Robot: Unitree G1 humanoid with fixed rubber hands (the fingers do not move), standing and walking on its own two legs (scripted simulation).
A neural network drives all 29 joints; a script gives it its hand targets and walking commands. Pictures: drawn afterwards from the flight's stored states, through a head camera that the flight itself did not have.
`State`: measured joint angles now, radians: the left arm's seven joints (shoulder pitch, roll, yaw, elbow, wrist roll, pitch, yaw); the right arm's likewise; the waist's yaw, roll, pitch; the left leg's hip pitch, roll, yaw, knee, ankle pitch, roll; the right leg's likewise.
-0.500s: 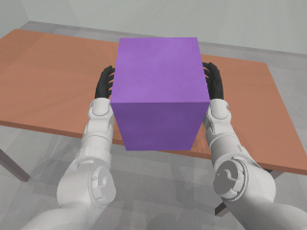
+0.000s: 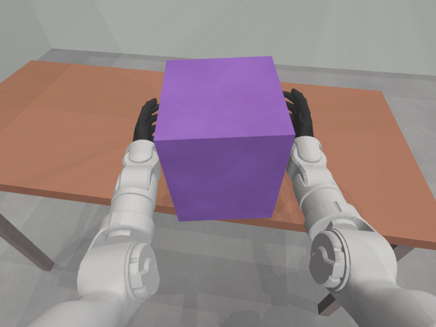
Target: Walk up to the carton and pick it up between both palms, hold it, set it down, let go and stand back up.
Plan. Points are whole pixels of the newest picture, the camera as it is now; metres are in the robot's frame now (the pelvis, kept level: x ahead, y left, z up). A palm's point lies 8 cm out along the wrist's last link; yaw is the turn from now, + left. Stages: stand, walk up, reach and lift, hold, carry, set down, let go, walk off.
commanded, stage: reach and lift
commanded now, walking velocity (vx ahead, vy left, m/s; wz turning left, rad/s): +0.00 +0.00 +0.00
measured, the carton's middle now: (222, 143) +0.43 +0.00 +0.11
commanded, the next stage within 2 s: none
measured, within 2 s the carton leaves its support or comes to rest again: neither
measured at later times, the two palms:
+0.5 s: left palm (139, 133) +0.37 +0.14 +0.20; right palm (323, 121) +0.36 -0.15 +0.22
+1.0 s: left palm (128, 110) +0.39 +0.15 +0.22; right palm (316, 83) +0.39 -0.13 +0.27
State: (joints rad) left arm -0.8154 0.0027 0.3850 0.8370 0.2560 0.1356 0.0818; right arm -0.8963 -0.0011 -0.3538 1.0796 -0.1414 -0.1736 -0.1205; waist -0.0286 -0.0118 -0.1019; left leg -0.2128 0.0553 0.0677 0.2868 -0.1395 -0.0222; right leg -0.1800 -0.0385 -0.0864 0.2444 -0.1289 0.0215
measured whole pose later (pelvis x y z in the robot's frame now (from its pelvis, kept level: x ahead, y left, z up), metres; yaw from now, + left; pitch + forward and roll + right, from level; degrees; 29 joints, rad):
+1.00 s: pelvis -0.01 +0.00 +0.00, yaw +2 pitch -3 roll -1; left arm -0.86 0.08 0.31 0.54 0.17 0.63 0.06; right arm -1.09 -0.12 0.01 0.95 0.36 0.32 -0.25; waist -0.12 -0.04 -0.11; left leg -0.12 0.04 -0.02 0.37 -0.19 -0.02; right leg -0.04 -0.02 -0.07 0.24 -0.15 0.03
